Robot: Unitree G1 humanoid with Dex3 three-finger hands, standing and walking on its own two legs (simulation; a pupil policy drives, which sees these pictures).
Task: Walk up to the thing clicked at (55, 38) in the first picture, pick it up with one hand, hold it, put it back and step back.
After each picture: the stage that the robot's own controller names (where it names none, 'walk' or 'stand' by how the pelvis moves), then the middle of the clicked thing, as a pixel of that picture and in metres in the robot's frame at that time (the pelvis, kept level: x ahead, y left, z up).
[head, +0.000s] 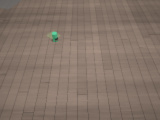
stand; (55, 37) +1.53 +0.36 -0.72
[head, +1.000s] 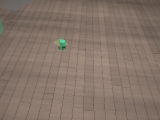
walk; (62, 44) +1.43 +0.20 -0.71
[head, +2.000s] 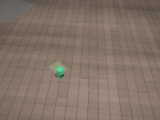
walk; (60, 72) +0.94 +0.21 -0.71
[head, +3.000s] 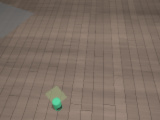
walk; (57, 104) +0.58 +0.24 -0.69
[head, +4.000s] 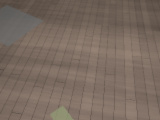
stand; out of the picture +0.40 +0.18 -0.70
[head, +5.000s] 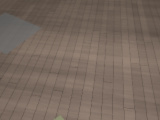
stand; out of the picture +0.35 +0.20 -0.72
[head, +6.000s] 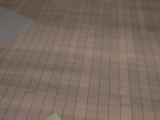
stand; out of the picture +0.32 +0.21 -0.71
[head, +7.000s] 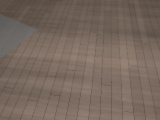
stand; out of the picture +0.31 +0.20 -0.72
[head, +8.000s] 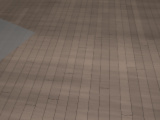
stand; out of the picture +0.28 +0.22 -0.73
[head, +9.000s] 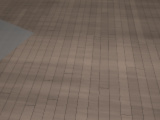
stand; out of the picture +0.27 +0.22 -0.73
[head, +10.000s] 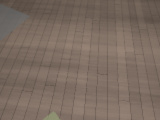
go down; out of the picture +0.29 +0.22 -0.71
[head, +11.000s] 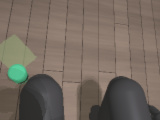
go down; (19, 74) +0.35 +0.26 -0.29
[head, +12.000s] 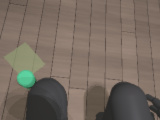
close in; (27, 80) +0.35 +0.26 -0.30
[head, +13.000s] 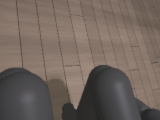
close in; out of the picture +0.32 +0.29 -0.21
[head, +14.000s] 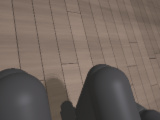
close; out of the picture +0.32 +0.29 -0.21
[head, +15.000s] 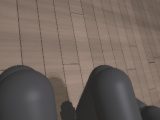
lift; out of the picture +0.30 +0.28 -0.21
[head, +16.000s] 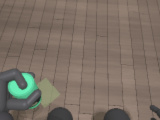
lift; (26, 92) +0.30 +0.20 +0.00
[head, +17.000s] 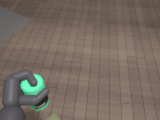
hold; (36, 93) +0.31 +0.18 +0.02
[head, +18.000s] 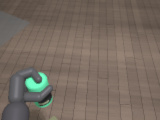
hold; (40, 90) +0.33 +0.17 +0.01
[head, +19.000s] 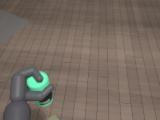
hold; (41, 89) +0.33 +0.17 +0.01
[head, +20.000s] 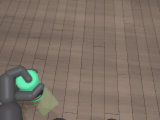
crouch; (31, 86) +0.34 +0.20 -0.06
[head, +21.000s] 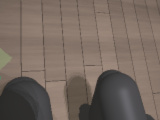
lower; out of the picture +0.36 +0.29 -0.17
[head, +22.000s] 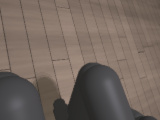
lower; out of the picture +0.35 +0.31 -0.22
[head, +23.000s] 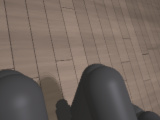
lower; out of the picture +0.34 +0.31 -0.21
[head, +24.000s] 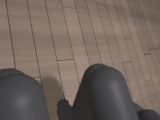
lower; out of the picture +0.34 +0.32 -0.21
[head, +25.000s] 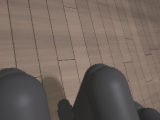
loosen; out of the picture +0.33 +0.32 -0.21
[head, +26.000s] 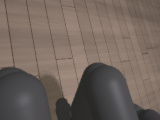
withdraw; out of the picture +0.32 +0.29 -0.22
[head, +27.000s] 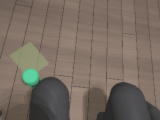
walk; (32, 78) +0.36 +0.25 -0.31
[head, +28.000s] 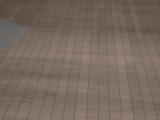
stand; out of the picture +0.29 +0.20 -0.66
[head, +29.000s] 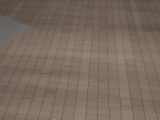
stand; out of the picture +0.30 +0.21 -0.66
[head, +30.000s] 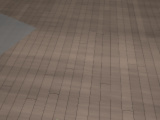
stand; out of the picture +0.31 +0.20 -0.70
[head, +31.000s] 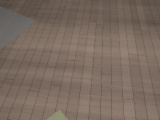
walk; out of the picture +0.33 +0.19 -0.71
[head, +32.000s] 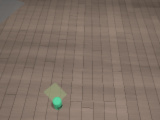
walk; (57, 103) +0.51 +0.19 -0.71
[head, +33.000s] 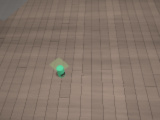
walk; (60, 71) +0.83 +0.28 -0.70
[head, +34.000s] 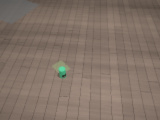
stand; (62, 72) +0.94 +0.23 -0.72
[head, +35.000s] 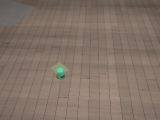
stand; (61, 73) +0.95 +0.25 -0.73
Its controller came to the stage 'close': yes
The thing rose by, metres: 0.71
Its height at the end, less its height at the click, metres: +0.00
